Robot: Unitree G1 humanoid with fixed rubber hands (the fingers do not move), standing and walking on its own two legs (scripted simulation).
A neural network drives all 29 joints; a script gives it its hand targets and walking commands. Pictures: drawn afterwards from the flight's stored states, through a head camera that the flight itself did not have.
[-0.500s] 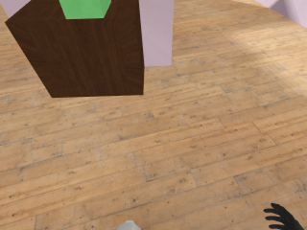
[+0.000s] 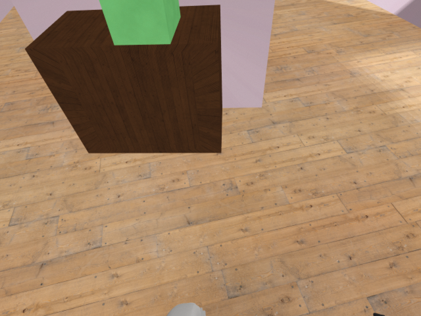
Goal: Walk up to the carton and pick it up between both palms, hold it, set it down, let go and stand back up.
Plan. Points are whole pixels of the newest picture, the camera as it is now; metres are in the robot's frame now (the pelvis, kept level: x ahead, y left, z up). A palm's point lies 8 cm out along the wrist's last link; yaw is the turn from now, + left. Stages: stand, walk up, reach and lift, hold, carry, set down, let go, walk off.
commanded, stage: walk up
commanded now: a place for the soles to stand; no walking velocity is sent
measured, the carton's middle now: (143, 0) +1.36 +0.31 +0.10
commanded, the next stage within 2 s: none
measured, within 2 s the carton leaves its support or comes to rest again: neither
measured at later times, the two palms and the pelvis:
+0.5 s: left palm (19, 244) +0.30 +0.45 -0.06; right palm (320, 291) +0.20 -0.20 -0.11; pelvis +0.17 +0.13 +0.00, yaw -3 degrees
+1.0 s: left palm out of the picture +0.43 +0.59 -0.08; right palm (256, 221) +0.36 -0.09 -0.09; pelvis +0.32 +0.25 +0.00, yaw -2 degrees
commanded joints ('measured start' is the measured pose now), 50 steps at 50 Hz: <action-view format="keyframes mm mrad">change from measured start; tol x32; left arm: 1 -13 335 89 -45 5 -14 10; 23 283 354 118 38 -1 6 25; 40 -202 272 26 -71 2 27 11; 50 192 190 59 63 -11 -8 -5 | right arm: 1 -70 -203 -59 -94 4 -27 15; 38 285 -351 -118 0 -27 -38 -16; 50 -95 -195 -32 -128 2 -58 -34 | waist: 1 5 -315 -53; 7 -205 375 -68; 23 143 -441 -250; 36 -129 -221 -55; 38 -196 384 -83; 50 107 -13 -91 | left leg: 1 -67 102 16 -246 3 2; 5 494 -14 130 -459 77 37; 8 337 379 -787 -1033 -502 267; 19 253 229 -57 -750 440 239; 26 -290 26 -85 178 0 -21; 37 442 -22 132 -435 -3 48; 38 426 185 -418 -837 -498 148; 40 323 391 -842 -1016 -488 306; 50 -47 185 -47 -496 266 178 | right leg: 1 55 -319 296 -346 79 -294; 8 -540 54 236 664 -198 -96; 16 -354 -26 153 225 -63 -60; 21 285 71 92 -185 183 -91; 23 588 -361 765 -400 -102 -272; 34 -135 -271 316 -338 -169 -268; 40 -664 42 258 614 -193 -74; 50 259 52 121 -124 154 -82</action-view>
